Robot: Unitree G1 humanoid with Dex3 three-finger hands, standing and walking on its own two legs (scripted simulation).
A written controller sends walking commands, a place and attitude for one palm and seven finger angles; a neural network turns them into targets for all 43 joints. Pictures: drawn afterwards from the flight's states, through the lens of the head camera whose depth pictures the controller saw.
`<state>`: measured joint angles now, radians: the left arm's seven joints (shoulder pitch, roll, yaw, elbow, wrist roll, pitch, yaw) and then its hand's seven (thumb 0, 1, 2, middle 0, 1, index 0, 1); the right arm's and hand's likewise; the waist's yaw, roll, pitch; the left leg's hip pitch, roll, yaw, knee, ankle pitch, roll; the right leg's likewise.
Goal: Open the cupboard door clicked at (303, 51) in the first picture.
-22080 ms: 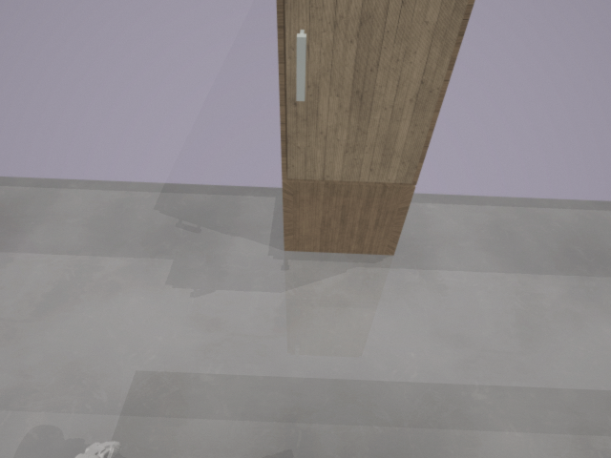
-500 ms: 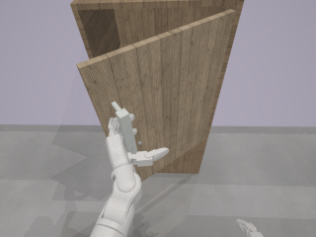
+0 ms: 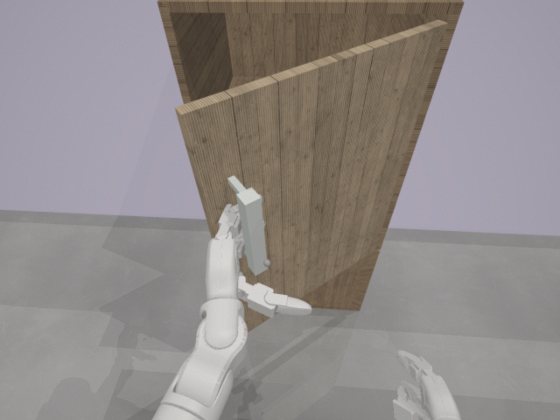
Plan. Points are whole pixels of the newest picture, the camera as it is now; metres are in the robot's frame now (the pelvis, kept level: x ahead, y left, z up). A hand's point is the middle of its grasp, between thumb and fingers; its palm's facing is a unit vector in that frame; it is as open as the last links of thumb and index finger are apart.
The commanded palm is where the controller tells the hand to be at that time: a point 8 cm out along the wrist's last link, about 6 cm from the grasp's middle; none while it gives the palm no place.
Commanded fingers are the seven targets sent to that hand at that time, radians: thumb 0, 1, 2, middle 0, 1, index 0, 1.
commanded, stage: slide the hand sideways off the handle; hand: left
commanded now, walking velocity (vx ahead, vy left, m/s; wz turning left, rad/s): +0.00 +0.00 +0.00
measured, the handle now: (246, 227) +0.37 +0.08 +0.09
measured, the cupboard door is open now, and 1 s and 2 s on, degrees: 38 41 41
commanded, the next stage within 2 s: draw the hand back to the body in 1.10 s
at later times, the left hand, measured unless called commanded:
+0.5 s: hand (258, 290) +0.27 +0.05 +0.09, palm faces -0.11 -0.99 +0.01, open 16.1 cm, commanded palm +0.24 +0.12 +0.09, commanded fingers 0.00 -0.50 0.30 -0.15 -0.30 -0.15 -0.30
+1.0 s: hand (225, 310) +0.24 +0.09 +0.08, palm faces -0.07 -1.00 -0.03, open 15.9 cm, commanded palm +0.21 +0.16 +0.09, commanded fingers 0.00 -0.50 0.30 -0.15 -0.30 -0.15 -0.30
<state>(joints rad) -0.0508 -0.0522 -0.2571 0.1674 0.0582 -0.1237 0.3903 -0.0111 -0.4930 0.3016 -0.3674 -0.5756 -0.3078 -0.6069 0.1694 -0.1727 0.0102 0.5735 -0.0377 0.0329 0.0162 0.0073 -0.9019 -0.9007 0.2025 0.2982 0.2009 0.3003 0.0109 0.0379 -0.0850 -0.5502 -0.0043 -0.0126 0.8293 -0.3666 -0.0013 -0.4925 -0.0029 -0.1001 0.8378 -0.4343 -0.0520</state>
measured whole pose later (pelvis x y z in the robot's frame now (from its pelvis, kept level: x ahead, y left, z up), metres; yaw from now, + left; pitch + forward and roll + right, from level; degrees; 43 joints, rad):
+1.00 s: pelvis +0.02 -0.01 +0.00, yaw -2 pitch +5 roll +1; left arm 0.42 0.12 -0.10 -0.20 -0.12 -0.21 -0.03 -0.01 -0.50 0.30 -0.24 -0.34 -0.23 -0.34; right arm 0.24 -0.21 0.03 0.49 0.01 -0.05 -0.02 0.01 -0.90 -0.90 0.20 0.30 0.20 0.30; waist 0.00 0.04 -0.08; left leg -0.50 0.02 0.01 0.81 -0.39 -0.02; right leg -0.46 0.02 -0.08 0.82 -0.45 -0.06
